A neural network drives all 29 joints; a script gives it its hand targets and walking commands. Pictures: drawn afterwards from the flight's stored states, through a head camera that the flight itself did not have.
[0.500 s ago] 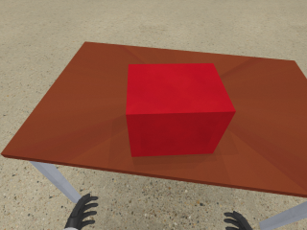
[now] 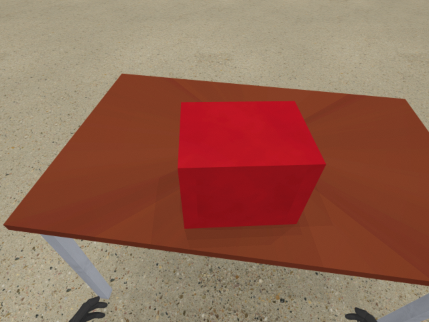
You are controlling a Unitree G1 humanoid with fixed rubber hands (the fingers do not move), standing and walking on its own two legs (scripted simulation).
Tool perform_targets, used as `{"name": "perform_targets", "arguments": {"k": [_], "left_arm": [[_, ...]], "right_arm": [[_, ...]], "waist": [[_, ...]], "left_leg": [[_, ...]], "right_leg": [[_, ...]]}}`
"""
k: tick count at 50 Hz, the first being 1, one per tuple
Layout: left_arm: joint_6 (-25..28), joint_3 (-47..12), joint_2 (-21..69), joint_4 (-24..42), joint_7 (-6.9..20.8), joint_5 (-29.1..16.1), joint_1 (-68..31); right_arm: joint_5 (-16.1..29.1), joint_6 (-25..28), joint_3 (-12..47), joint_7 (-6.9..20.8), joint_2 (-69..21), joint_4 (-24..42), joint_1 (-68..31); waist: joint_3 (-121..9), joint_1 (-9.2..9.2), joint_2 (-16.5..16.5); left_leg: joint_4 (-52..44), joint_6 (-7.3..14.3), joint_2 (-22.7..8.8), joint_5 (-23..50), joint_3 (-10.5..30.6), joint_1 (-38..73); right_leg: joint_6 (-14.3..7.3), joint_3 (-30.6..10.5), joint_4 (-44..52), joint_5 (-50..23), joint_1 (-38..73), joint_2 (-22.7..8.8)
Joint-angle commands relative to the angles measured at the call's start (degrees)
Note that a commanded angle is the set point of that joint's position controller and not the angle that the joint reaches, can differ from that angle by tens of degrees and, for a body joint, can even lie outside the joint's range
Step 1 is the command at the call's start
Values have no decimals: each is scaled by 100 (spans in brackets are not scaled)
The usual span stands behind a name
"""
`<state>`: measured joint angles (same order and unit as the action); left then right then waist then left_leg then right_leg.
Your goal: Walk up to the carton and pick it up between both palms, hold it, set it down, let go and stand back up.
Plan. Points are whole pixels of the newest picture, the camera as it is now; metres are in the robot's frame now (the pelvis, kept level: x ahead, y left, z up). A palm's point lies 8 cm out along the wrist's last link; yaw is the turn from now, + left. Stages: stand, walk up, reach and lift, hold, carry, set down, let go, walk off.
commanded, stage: stand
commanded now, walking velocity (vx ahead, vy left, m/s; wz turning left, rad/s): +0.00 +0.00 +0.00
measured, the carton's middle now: (240, 164) +0.49 +0.00 +0.01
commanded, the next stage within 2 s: none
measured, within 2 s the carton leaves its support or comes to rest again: neither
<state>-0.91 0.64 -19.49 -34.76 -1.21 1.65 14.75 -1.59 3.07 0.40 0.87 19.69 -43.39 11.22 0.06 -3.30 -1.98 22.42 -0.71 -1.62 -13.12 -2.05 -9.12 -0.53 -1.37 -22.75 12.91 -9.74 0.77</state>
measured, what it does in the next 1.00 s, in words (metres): stands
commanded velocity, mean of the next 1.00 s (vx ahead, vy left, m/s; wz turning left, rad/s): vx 0.00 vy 0.00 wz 0.00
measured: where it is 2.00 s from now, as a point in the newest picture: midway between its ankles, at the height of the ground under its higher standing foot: outside the picture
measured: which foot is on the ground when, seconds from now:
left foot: down 0.00-1.00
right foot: down 0.00-1.00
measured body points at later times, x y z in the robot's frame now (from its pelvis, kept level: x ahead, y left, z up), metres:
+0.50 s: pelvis +0.00 +0.01 +0.00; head -0.01 +0.02 +0.45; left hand +0.07 +0.30 -0.12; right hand +0.13 -0.29 -0.10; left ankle -0.01 +0.13 -0.74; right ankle -0.01 -0.12 -0.74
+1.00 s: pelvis -0.02 +0.01 +0.00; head -0.04 +0.02 +0.45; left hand +0.03 +0.31 -0.13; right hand +0.10 -0.29 -0.10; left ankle -0.01 +0.13 -0.74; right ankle -0.01 -0.12 -0.74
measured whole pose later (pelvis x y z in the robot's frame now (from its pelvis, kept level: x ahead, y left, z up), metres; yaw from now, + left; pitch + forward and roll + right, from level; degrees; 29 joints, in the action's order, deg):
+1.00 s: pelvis -0.02 +0.01 +0.00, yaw +0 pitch -2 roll +0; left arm 1.1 0.6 -20.5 -53.1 -0.2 1.8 14.7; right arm -1.0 0.6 0.4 0.6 20.8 -52.5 11.2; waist -0.8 -3.3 -2.0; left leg 22.4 -0.2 -1.1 -11.6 -2.0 -8.8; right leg 0.0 -1.4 -22.7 11.4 -9.4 0.2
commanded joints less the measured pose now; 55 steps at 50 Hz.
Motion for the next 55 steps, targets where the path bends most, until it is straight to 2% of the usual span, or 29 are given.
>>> {"name": "perform_targets", "arguments": {"k": [1, 3, 4, 8, 10, 12, 13, 14, 15, 17, 18, 19, 23, 24, 25, 28, 37, 39, 40, 41, 42, 44, 46, 49, 50, 51, 52, 54, 55], "left_arm": [[390, 320, -1093, -406, 153, 82, -97], [365, 315, -1140, -579, 166, 40, -23], [404, 328, -1224, -657, 152, 82, -167], [427, 345, -1359, -832, 118, 58, -235], [401, 315, -1240, -895, 163, 20, -185], [431, 291, -1195, -990, 160, 27, -374], [433, 311, -1307, -1113, 136, -14, -119], [435, 302, -1307, -1146, 145, 6, -200], [436, 323, -1339, -1169, 117, 7, -225], [381, 275, -1267, -1245, 121, -13, -97], [395, 235, -1210, -1285, 129, 45, -240], [424, 222, -1290, -1361, 102, 25, -153], [402, 217, -1296, -1428, 99, -8, -213], [392, 244, -1343, -1476, 76, -42, -137], [433, 219, -1227, -1472, 76, 8, -265], [423, 224, -1227, -1600, 110, -46, -185], [394, 230, -1221, -1761, 78, -42, -287], [401, 229, -1476, -1730, 70, -20, -472], [386, 233, -1260, -1835, 96, -38, -286], [388, 250, -1345, -1864, 101, 17, -250], [356, 152, -1136, -1882, 108, -15, -332], [355, 225, -1377, -2003, 100, -30, -345], [371, 152, -1237, -1932, 106, -19, -272], [393, 145, -1213, -1972, 125, -42, -417], [386, 187, -1333, -1952, 115, -22, -511], [403, 240, -1425, -1968, 74, -46, -484], [410, 204, -1285, -1992, 102, -37, -310], [423, 182, -1279, -2040, 97, -18, -312], [412, 234, -1464, -2088, 104, -58, -318]], "right_arm": [[15, 18, -386, -14, 956, 223, -203], [29, -33, -447, 2, 1075, 104, -224], [45, -36, -442, -43, 1195, 124, -242], [34, -45, -428, -38, 1135, 96, -236], [48, -7, -402, -36, 1132, -30, -168], [62, -3, -353, -27, 1178, -66, -205], [38, -45, -395, -36, 1191, -145, -335], [104, -69, -381, -49, 1216, -89, -176], [43, -86, -350, -90, 1112, -166, -226], [79, -90, -454, -69, 1400, -197, -112], [51, -78, -423, -99, 1275, -176, -226], [76, -76, -339, -66, 1198, -221, -93], [103, -58, -355, -87, 1225, -344, -278], [39, -73, -404, -90, 1298, -355, -337], [81, -41, -378, -131, 1203, -375, -456], [91, -88, -401, -104, 1302, -531, -64], [49, -111, -375, -93, 1412, -567, -431], [60, -122, -287, -100, 1106, -603, -390], [46, -97, -355, -97, 1365, -626, -493], [57, -71, -370, -113, 1267, -626, -426], [72, -99, -414, -152, 1436, -695, -450], [78, -120, -356, -139, 1355, -768, -244], [47, -121, -393, -102, 1425, -683, -453], [49, -161, -333, -92, 1265, -789, -330], [105, -136, -375, -49, 1294, -864, -195], [90, -108, -319, -42, 1239, -865, -303], [51, -105, -361, -71, 1268, -835, -526], [87, -71, -433, -109, 1445, -861, -518], [106, -83, -343, -92, 1250, -876, -359]], "waist": [[-521, 243, 229], [-421, 170, 114], [-350, 257, 42], [-330, 283, 284], [-394, 226, 40], [-618, 269, 522], [-387, 182, 115], [-550, 380, 210], [-290, 255, 232], [-406, 249, 523], [-405, 319, 80], [-462, 364, 291], [-561, 273, -7], [-462, 312, 261], [-398, 259, 98], [-648, 362, 211], [-193, 315, 311], [-160, 334, 78], [91, 252, 388], [-107, 318, 242], [153, 297, 402], [95, 358, 236], [183, 323, 347], [304, 348, 172], [175, 464, 250], [-5, 408, 455], [164, 270, 359], [166, 353, 424], [-29, 318, 267]], "left_leg": [[-39, 319, -474, 1053, 500, 145], [-81, 409, -483, 1036, 555, 54], [-142, 351, -479, 1122, 604, 62], [-13, 347, -455, 1089, 529, 118], [-140, 324, -432, 1073, 550, 99], [-32, 321, -491, 1446, 504, 311], [-103, 379, -557, 1520, 667, 256], [-54, 342, -564, 1546, 589, 407], [-59, 368, -509, 1366, 586, 231], [-31, 340, -523, 1391, 585, 383], [-30, 339, -555, 1379, 550, 402], [-3, 375, -540, 1319, 582, 412], [-109, 365, -524, 1523, 653, 390], [-202, 366, -509, 1486, 582, 456], [-141, 373, -577, 1602, 666, 401], [-46, 320, -539, 1790, 557, 526], [-212, 354, -566, 1006, 612, 254], [-328, 367, -520, 685, 631, 226], [-386, 308, -469, 492, 640, 131], [-400, 321, -460, 459, 670, 171], [-476, 328, -534, 290, 708, -96], [-514, 350, -546, 132, 769, 120], [-570, 374, -555, -470, 855, -14], [-495, 339, -485, -49, 703, -26], [-417, 343, -459, 139, 656, 106], [-457, 341, -456, 230, 693, 275], [-487, 368, -497, 311, 726, 84], [-308, 358, -523, 832, 678, 159], [-421, 309, -527, 1052, 742, 171]], "right_leg": [[-37, -389, 235, -878, 199, -684], [-78, -370, 214, -780, 198, -726], [-71, -354, 122, -605, 103, -648], [-112, -516, 242, -885, 98, -723], [-114, -383, 218, -1103, 281, -722], [-46, -450, 211, -1275, 235, -730], [-55, -372, 180, -1237, 278, -681], [-52, -414, 196, -1265, 119, -712], [-41, -447, 300, -1146, 118, -709], [-63, -417, 229, -1049, 98, -737], [-71, -377, 233, -1185, 55, -756], [-100, -486, 226, -1151, 119, -745], [-50, -354, 247, -1386, 377, -734], [-68, -399, 246, -1248, 260, -730], [-72, -423, 278, -1421, 183, -746], [-72, -378, 233, -1690, 416, -772], [-77, -439, 464, -778, 77, -775], [-75, -497, 561, -561, 8, -748], [-48, -476, 590, -515, -107, -711], [-71, -471, 553, -400, 52, -705], [-34, -475, 523, -460, -47, -727], [-91, -497, 562, 63, -212, -697], [-96, -482, 632, 251, -324, -662], [-36, -588, 743, 75, -281, -710], [-93, -657, 667, 35, -249, -782], [-105, -621, 650, -75, -157, -733], [-71, -496, 596, -305, -174, -700], [-85, -564, 681, -824, -142, -770], [-107, -429, 468, -610, 104, -783]]}}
